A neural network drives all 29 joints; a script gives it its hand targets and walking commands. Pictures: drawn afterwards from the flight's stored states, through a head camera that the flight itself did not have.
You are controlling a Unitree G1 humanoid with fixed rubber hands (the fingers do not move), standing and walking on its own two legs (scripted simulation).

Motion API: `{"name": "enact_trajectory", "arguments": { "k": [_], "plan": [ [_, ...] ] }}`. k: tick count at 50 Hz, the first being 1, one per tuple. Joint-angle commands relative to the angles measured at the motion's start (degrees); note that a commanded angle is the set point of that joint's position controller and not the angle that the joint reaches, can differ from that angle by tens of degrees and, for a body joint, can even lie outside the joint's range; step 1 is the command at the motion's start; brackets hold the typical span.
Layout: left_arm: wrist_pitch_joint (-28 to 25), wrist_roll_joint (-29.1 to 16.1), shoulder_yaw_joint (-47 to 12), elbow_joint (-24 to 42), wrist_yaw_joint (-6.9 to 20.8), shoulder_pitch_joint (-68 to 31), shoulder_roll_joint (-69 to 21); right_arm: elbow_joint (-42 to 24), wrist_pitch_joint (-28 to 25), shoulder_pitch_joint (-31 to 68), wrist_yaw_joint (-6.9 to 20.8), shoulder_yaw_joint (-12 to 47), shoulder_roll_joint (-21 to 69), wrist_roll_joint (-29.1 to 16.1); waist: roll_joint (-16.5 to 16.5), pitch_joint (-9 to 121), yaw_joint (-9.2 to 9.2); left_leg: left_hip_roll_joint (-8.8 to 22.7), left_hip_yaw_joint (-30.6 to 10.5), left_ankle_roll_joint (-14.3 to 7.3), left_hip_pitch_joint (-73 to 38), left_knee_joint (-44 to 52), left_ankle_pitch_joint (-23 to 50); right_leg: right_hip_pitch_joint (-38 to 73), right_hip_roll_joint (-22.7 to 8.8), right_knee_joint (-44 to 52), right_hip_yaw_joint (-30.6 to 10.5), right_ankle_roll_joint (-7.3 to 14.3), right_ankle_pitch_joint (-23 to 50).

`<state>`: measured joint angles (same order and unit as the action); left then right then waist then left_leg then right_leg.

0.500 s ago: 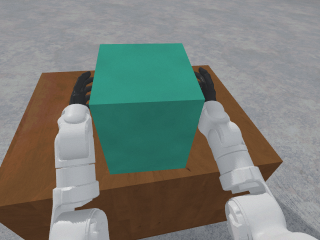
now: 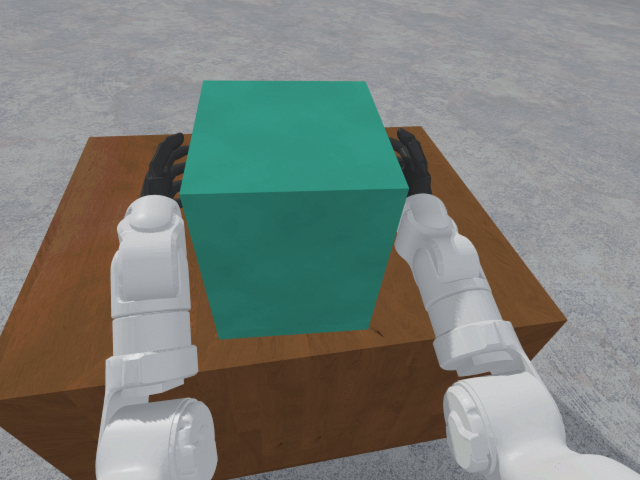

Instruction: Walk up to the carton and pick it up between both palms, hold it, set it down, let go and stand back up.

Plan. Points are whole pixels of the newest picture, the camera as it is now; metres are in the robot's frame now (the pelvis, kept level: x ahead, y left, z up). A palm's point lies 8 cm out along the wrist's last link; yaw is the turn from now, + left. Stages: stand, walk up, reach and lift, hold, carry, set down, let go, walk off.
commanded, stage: hold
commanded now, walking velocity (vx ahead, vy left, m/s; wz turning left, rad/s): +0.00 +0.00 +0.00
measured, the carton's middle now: (290, 212) +0.39 +0.01 +0.15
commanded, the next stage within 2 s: none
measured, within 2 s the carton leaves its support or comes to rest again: neither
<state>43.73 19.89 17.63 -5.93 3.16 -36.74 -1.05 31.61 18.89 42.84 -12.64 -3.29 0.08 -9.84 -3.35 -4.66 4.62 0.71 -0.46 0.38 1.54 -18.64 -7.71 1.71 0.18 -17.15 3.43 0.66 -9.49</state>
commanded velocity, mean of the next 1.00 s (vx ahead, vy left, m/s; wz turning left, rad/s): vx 0.00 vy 0.00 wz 0.00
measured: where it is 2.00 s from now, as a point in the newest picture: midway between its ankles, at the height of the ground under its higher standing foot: outside the picture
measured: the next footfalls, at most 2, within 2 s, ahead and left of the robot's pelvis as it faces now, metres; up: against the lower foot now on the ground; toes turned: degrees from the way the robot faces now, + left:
none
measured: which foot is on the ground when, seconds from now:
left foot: down 0.00-1.00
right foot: down 0.00-1.00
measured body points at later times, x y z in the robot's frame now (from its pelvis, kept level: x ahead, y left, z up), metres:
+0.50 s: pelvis +0.00 +0.00 +0.00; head -0.02 +0.02 +0.45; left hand +0.38 +0.16 +0.19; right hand +0.39 -0.13 +0.19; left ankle +0.04 +0.12 -0.75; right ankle +0.01 -0.11 -0.75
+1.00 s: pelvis +0.00 +0.00 +0.00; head -0.03 +0.02 +0.45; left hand +0.37 +0.16 +0.19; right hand +0.38 -0.13 +0.19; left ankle +0.04 +0.12 -0.75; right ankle +0.01 -0.11 -0.75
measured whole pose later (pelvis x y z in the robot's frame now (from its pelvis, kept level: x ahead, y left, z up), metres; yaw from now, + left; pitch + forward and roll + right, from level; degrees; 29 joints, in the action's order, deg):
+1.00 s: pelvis +0.00 +0.00 +0.00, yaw +0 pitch -11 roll -1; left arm 44.7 19.5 16.9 -1.6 3.3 -33.4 -1.3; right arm 28.2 19.2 40.4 -13.7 -0.6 -0.3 -11.8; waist -3.8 -5.4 5.2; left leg 0.8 -0.7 0.5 0.2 -19.1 -8.4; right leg 3.5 0.3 -16.9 3.8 0.8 -9.9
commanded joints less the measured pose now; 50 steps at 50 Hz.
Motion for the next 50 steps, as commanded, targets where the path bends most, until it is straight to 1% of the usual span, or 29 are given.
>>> {"name": "enact_trajectory", "arguments": {
  "k": [1, 3, 4, 5, 6, 9, 11, 13, 15, 16, 18, 20, 22, 26, 27, 28, 29, 30, 32, 33, 35, 38, 40, 42, 43, 44, 45, 49, 50],
  "plan": [
    [-4.6, -10.01, -28.25, 7.25, 6.23, -39.31, -30.57, -18.77, -3.8, 41.84, 5.38, 23.33, 31.83, -5.47, 4.24, 27.44, 0.55, -2.13, 2.53, 0.37, -9.4, -0.11, 12.43, 2.37, 2.34, 1.92, 1.84, -3.66, 9.46],
    [-4.59, -9.74, -28.54, 7.26, 6.15, -38.3, -29.79, -19.4, -3.56, 41.02, 4.89, 24.51, 31.86, -5.91, 3.27, 27.47, 0.45, -2.44, 2.54, 0.26, -9.81, -0.3, 13.99, 3.15, 2.51, 1.79, 1.52, -4.0, 12.11],
    [-4.56, -9.77, -29.08, 7.72, 6.2, -37.31, -29.98, -20.18, -3.67, 41.08, 4.65, 24.72, 31.47, -6.38, 4.64, 28.19, 0.53, -2.41, 2.4, 0.46, -9.44, -0.52, 15.08, 3.78, 2.48, 1.9, 1.19, -3.68, 12.73],
    [-4.42, -9.48, -28.8, 7.41, 6.21, -36.28, -30.27, -19.89, -3.57, 40.2, 4.57, 25.05, 31.39, -6.22, 4.07, 27.73, 0.45, -2.34, 2.21, 0.52, -9.56, -0.22, 15.05, 3.93, 2.59, 1.89, 1.42, -3.64, 12.35],
    [-4.08, -9.17, -28.54, 7.12, 6.32, -36.06, -29.77, -19.57, -3.36, 39.45, 4.5, 24.68, 30.98, -6.39, 4.84, 25.48, 0.73, -2.43, 2.27, 0.7, -9.41, -0.72, 15.36, 3.33, 2.54, 1.79, 1.39, -3.69, 12.43],
    [-3.7, -9.74, -29.61, 9.88, 6.41, -35.3, -29.94, -21.17, -2.93, 38.99, 4.3, 25.74, 31.02, -7.33, 4.58, 24.95, 0.79, -2.29, 2.23, 1.16, -9.94, -0.51, 17.36, 3.0, 3.01, 2.04, 1.68, -3.67, 14.07],
    [-3.5, -9.02, -28.84, 10.27, 6.43, -36.89, -28.95, -18.64, -2.31, 37.44, 4.36, 24.75, 30.86, -7.1, 5.65, 22.96, 1.39, -2.34, 2.03, 1.22, -8.96, 0.2, 14.33, 2.95, 2.49, 2.24, 1.4, -3.53, 11.58],
    [-3.18, -9.5, -29.8, 11.27, 6.31, -36.5, -30.14, -19.63, -2.14, 36.98, 4.68, 24.4, 30.5, -6.83, 5.98, 22.88, 1.71, -2.34, 2.13, 1.22, -9.78, 0.42, 13.85, 2.24, 2.48, 2.33, 1.76, -3.39, 9.95],
    [-2.78, -9.05, -28.95, 9.94, 6.31, -36.54, -29.35, -18.82, -1.82, 37.7, 4.85, 23.74, 30.18, -6.49, 5.43, 20.57, 1.4, -2.13, 2.36, 0.92, -8.4, 1.33, 11.26, 0.38, 2.65, 3.09, 1.96, -3.48, 7.16],
    [-2.81, -9.2, -29.39, 10.14, 6.32, -37.08, -29.57, -18.96, -1.97, 38.04, 5.07, 23.4, 30.56, -6.22, 6.28, 20.61, 1.03, -1.97, 2.45, 1.17, -7.83, 1.72, 10.86, 0.98, 2.41, 2.94, 1.86, -3.2, 6.54],
    [-3.07, -9.18, -30.49, 11.76, 6.13, -37.33, -30.28, -18.87, -2.23, 37.28, 5.37, 22.86, 29.92, -5.54, 7.49, 22.5, 1.88, -1.71, 2.11, 1.61, -9.05, 1.14, 11.59, 1.58, 2.51, 2.69, 2.21, -2.8, 6.28],
    [-3.13, -9.74, -30.8, 12.14, 5.87, -37.58, -30.86, -22.06, -2.97, 39.54, 5.51, 23.65, 30.71, -6.08, 6.54, 26.22, 1.07, -1.88, 2.28, 1.63, -9.42, 0.5, 13.68, 1.8, 2.92, 2.27, 2.51, -2.88, 7.83],
    [-3.23, -10.47, -32.09, 12.57, 5.65, -36.3, -30.92, -22.75, -2.94, 38.58, 5.12, 25.02, 30.53, -6.72, 6.04, 26.69, 1.39, -2.29, 1.81, 1.77, -11.67, -0.7, 16.62, 2.07, 2.88, 1.88, 1.97, -3.25, 11.12],
    [-3.63, -9.93, -29.93, 10.12, 6.07, -35.72, -30.09, -22.18, -2.8, 38.87, 4.83, 25.33, 31.02, -5.87, 2.75, 25.34, 1.02, -2.48, 2.35, 0.74, -10.05, 0.52, 12.47, 2.08, 2.62, 2.42, 2.05, -3.93, 10.19],
    [-3.64, -9.31, -28.67, 8.35, 6.3, -36.03, -29.61, -21.7, -2.79, 39.57, 4.82, 24.64, 30.52, -5.33, 2.54, 25.13, 0.22, -2.54, 2.32, 0.25, -8.86, 1.13, 10.52, 2.2, 2.34, 2.61, 1.78, -3.95, 8.9],
    [-3.53, -9.4, -28.39, 7.97, 6.53, -34.96, -29.54, -22.44, -3.01, 39.08, 4.63, 25.06, 31.17, -5.48, 1.9, 25.22, 0.01, -2.59, 2.37, -0.34, -8.55, 0.71, 10.78, 2.96, 2.1, 2.14, 1.51, -4.34, 10.87],
    [-3.5, -9.18, -28.34, 7.75, 6.72, -35.41, -28.89, -20.87, -2.75, 38.98, 4.53, 24.68, 30.72, -5.12, 2.15, 25.71, 0.74, -2.65, 2.66, -0.45, -8.41, 1.14, 9.61, 3.66, 1.9, 2.33, 1.39, -4.3, 10.3],
    [-3.67, -9.25, -28.66, 9.52, 6.78, -35.64, -29.13, -20.84, -2.76, 38.11, 4.47, 25.51, 31.51, -5.36, 2.61, 25.56, 0.55, -2.85, 2.43, -0.16, -8.57, 1.18, 11.11, 3.93, 1.99, 2.14, 1.32, -4.29, 11.84],
    [-3.51, -8.22, -26.85, 7.49, 6.98, -35.42, -28.27, -18.94, -2.36, 38.29, 4.47, 25.1, 30.88, -5.48, 2.8, 22.61, 0.01, -2.74, 2.75, -0.37, -7.24, 1.57, 9.43, 3.97, 1.67, 2.52, 1.25, -4.24, 10.79],
    [-3.58, -8.48, -26.77, 7.92, 7.03, -35.65, -28.29, -18.76, -2.44, 37.65, 4.48, 25.05, 31.73, -5.52, 2.86, 23.26, 0.21, -2.59, 2.81, -0.51, -7.57, 1.4, 10.71, 4.59, 1.79, 2.26, 1.0, -4.12, 11.81],
    [-3.52, -8.3, -26.69, 8.01, 7.16, -35.51, -29.02, -19.75, -2.62, 38.72, 4.48, 25.18, 31.73, -5.98, 2.74, 22.87, -0.5, -2.62, 2.88, -0.32, -7.12, 1.55, 11.43, 4.94, 1.96, 2.29, 1.33, -4.22, 11.87],
    [-3.22, -8.45, -27.95, 9.95, 7.16, -35.7, -29.0, -19.82, -2.57, 38.29, 4.17, 25.67, 31.87, -7.2, 4.44, 24.54, 0.38, -2.88, 2.99, -0.07, -9.38, 0.8, 13.5, 4.57, 1.96, 2.0, 0.85, -4.24, 13.89],
    [-3.27, -8.89, -28.13, 9.75, 7.09, -35.99, -28.94, -21.78, -2.76, 39.3, 3.93, 25.7, 31.12, -7.22, 3.91, 24.14, 0.48, -3.02, 2.7, 0.51, -8.54, 0.02, 14.13, 4.26, 2.2, 1.73, 1.13, -4.38, 14.84],
    [-3.56, -9.63, -29.38, 12.55, 7.0, -36.26, -28.62, -22.48, -2.78, 37.86, 3.91, 26.61, 32.15, -7.92, 4.44, 26.46, 1.11, -3.03, 2.61, 0.54, -9.91, -0.29, 15.33, 4.66, 2.22, 1.42, 1.11, -4.28, 16.19],
    [-3.31, -9.14, -28.79, 10.85, 6.97, -35.5, -28.35, -20.65, -2.46, 36.96, 3.85, 25.46, 30.7, -6.96, 4.87, 24.9, 1.52, -2.95, 2.42, 0.63, -9.12, -0.22, 14.05, 4.94, 2.25, 1.38, 1.35, -4.08, 14.31],
    [-3.62, -9.86, -29.53, 11.93, 6.92, -36.93, -28.83, -21.52, -2.49, 37.74, 4.02, 25.76, 31.46, -6.91, 4.97, 25.14, 1.16, -2.83, 2.8, 0.7, -9.26, 0.05, 13.26, 4.12, 2.59, 1.7, 1.71, -4.04, 12.73],
    [-3.51, -9.66, -29.89, 11.27, 6.92, -36.53, -28.97, -20.33, -2.23, 36.83, 4.08, 25.06, 31.25, -6.33, 5.67, 23.16, 1.87, -2.6, 2.46, 0.92, -9.46, 0.28, 13.21, 2.85, 2.32, 2.02, 1.55, -3.85, 11.64],
    [-3.27, -9.06, -28.96, 10.21, 7.13, -37.34, -28.95, -19.25, -2.22, 37.45, 4.59, 23.26, 30.35, -5.08, 5.26, 22.73, 1.7, -2.45, 2.45, 0.93, -7.9, 1.19, 9.85, 2.21, 2.19, 2.58, 1.89, -3.47, 7.8],
    [-3.17, -8.97, -28.35, 8.36, 7.18, -36.99, -29.04, -18.53, -2.33, 37.89, 4.77, 22.73, 29.99, -4.75, 4.96, 20.31, 1.56, -2.32, 2.54, 1.0, -7.38, 1.85, 8.17, 1.28, 2.14, 3.04, 2.2, -3.39, 5.51]
  ]
}}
